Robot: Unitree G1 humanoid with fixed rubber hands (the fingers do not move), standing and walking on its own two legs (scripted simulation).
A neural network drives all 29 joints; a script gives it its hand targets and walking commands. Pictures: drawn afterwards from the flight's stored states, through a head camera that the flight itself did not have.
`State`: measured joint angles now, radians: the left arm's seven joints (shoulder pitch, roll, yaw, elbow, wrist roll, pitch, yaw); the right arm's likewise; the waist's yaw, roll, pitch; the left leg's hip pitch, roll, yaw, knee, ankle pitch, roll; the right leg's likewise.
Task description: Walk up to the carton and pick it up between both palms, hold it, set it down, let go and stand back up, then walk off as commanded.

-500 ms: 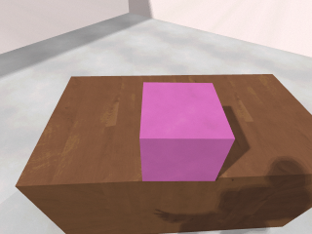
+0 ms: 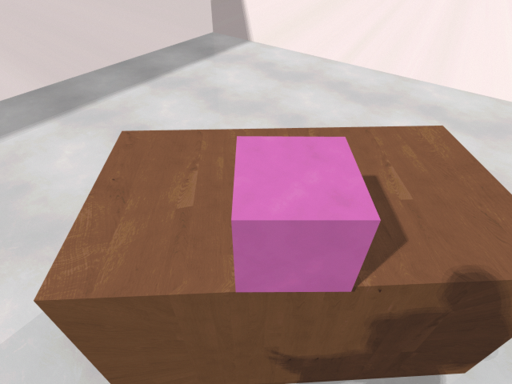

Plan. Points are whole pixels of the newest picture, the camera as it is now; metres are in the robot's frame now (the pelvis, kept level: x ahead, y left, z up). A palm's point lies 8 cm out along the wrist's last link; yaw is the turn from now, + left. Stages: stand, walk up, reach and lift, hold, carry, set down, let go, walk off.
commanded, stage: stand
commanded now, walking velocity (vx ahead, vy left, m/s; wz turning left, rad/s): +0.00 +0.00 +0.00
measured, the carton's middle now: (292, 211) +0.50 -0.03 -0.02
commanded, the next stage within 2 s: walk off in 0.90 s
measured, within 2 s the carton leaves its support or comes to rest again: neither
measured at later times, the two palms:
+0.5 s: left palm out of the picture +0.06 +0.25 -0.13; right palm out of the picture +0.07 -0.26 -0.11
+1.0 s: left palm out of the picture +0.06 +0.26 -0.12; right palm out of the picture +0.07 -0.26 -0.12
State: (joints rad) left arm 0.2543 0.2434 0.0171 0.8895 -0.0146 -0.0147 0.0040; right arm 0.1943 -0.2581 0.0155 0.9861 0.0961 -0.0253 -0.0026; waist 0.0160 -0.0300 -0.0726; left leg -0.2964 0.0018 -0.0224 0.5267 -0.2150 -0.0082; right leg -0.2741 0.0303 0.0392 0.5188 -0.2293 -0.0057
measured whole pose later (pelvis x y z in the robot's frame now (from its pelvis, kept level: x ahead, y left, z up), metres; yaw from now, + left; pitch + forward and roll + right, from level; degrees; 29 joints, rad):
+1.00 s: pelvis +0.00 +0.00 +0.00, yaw +0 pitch -1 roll +0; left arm 0.26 0.25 0.02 0.93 -0.01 -0.02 0.00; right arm 0.19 -0.26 0.02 1.04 0.10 -0.03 0.00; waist 0.02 -0.02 -0.07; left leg -0.30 0.00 -0.02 0.51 -0.20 -0.01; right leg -0.27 0.03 0.04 0.50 -0.21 -0.01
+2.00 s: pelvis -0.15 -0.01 -0.03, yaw +0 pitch -8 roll +0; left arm 0.09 0.32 0.04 0.93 -0.01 0.02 0.03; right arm 0.11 -0.30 -0.08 0.87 0.10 0.10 -0.03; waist 0.02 0.02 0.22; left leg -0.38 -0.08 -0.06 1.14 -0.52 -0.01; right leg -0.29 0.04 0.03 0.76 -0.33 -0.04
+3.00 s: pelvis -0.42 -0.03 -0.03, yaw +1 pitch -8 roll +2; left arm 0.11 0.36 0.06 0.92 -0.01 0.04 0.02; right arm 0.17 -0.33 -0.09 0.86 0.10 0.11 -0.02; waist 0.02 0.08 0.29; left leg -0.41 -0.20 -0.11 1.46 -0.42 0.01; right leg -0.42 0.02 0.07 0.79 -0.23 -0.02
